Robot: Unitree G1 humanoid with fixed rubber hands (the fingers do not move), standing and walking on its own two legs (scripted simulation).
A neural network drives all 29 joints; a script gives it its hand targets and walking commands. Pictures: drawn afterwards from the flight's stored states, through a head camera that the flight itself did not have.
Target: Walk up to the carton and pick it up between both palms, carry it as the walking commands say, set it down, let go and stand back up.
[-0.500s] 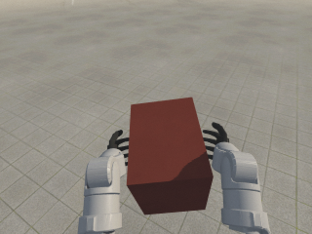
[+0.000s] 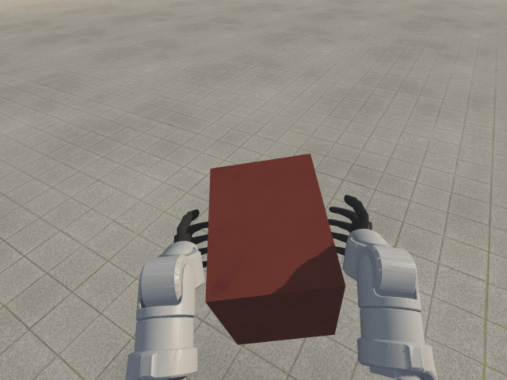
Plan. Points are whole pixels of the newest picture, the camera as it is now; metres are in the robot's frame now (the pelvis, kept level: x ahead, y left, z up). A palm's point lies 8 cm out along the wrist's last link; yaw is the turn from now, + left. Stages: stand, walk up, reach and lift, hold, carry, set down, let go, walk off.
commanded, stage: carry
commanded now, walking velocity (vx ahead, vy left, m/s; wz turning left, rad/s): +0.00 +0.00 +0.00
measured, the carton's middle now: (272, 252) +0.36 -0.01 +0.04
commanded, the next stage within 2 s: hold in 0.90 s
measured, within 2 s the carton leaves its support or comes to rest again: neither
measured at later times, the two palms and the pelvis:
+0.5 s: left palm (193, 251) +0.31 +0.12 +0.10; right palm (364, 237) +0.32 -0.14 +0.12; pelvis +0.00 -0.01 +0.00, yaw +0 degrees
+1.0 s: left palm (196, 274) +0.30 +0.12 +0.05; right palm (354, 264) +0.31 -0.14 +0.06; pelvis +0.01 -0.01 +0.01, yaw +0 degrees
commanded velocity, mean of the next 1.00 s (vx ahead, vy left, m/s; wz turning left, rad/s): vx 0.00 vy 0.00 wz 0.00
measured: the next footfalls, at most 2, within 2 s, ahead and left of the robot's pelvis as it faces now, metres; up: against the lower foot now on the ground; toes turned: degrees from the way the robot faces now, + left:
none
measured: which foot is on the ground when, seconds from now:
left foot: down 0.00-1.00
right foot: down 0.00-1.00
